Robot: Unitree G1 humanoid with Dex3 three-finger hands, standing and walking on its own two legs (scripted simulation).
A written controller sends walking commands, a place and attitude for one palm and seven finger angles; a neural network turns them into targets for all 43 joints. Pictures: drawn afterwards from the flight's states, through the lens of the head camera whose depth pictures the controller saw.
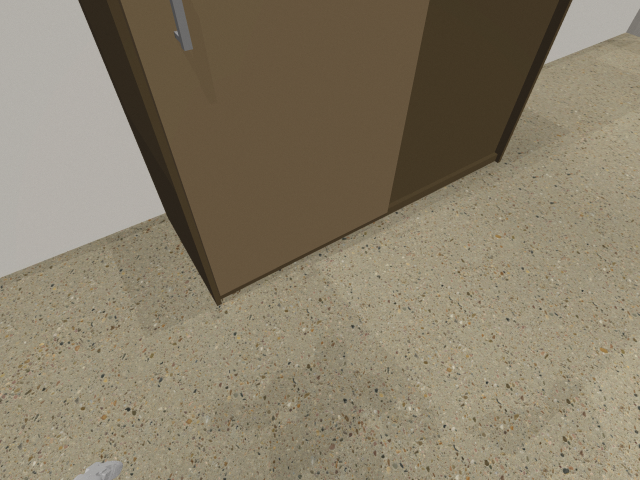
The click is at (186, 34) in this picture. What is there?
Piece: wardrobe's sliding door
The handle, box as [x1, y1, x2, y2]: [170, 0, 192, 50]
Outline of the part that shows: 170,0 177,30 174,31 175,37 181,43 181,46 184,50 191,49 192,46 181,0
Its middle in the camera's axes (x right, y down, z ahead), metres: -0.27 -0.44 +0.69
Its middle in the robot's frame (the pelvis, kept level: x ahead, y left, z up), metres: +0.83 +0.31 +0.24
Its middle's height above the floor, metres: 1.01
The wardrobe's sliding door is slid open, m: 0.00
